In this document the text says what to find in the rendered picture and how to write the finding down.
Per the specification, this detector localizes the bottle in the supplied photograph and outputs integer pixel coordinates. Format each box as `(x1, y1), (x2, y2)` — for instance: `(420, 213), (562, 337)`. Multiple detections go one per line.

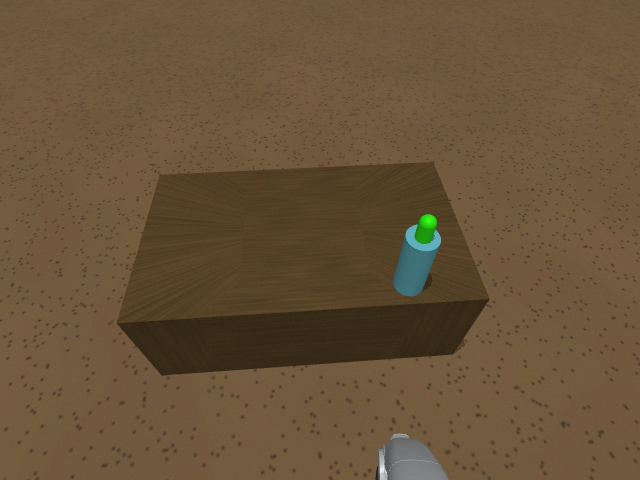
(393, 214), (441, 296)

